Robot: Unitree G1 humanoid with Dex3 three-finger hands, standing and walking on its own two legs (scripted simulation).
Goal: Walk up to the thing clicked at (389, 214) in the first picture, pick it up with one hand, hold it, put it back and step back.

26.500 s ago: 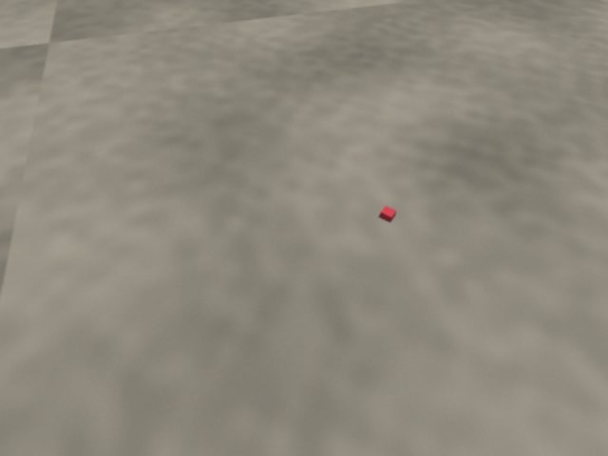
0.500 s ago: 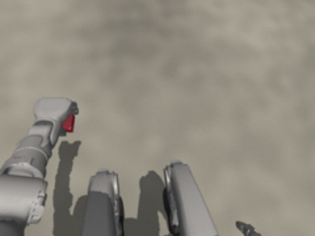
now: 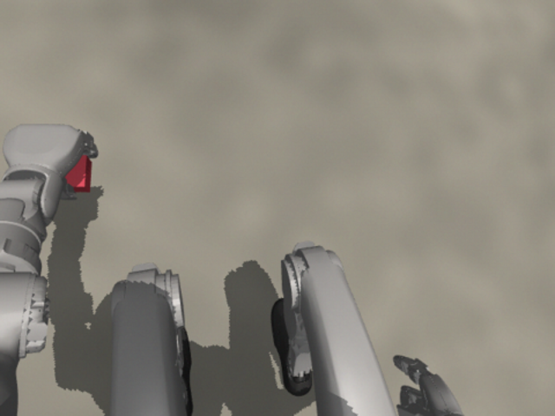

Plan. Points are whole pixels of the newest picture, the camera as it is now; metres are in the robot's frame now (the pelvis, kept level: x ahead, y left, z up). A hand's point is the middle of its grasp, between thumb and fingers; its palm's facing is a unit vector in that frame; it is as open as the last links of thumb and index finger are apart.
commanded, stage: crouch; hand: left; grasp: from above
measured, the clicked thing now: (68, 173) +0.48 +0.26 -0.19
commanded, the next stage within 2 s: lower in 0.70 s
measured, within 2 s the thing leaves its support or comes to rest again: neither
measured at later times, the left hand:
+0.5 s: hand (70, 177) +0.48 +0.26 -0.22, palm faces -0.46 +0.01 -0.89, open 7.9 cm
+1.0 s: hand (77, 183) +0.48 +0.27 -0.26, palm faces -0.50 +0.00 -0.86, open 7.9 cm
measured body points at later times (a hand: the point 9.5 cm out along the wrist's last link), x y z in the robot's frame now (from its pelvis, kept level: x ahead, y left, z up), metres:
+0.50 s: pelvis -0.01 +0.00 -0.06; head +0.24 +0.07 +0.32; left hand +0.50 +0.26 -0.17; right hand +0.02 -0.27 -0.16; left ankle +0.07 +0.12 -0.37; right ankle +0.09 -0.13 -0.37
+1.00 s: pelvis +0.00 +0.00 -0.08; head +0.25 +0.07 +0.29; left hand +0.50 +0.26 -0.21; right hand +0.02 -0.27 -0.17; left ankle +0.07 +0.12 -0.37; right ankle +0.09 -0.13 -0.37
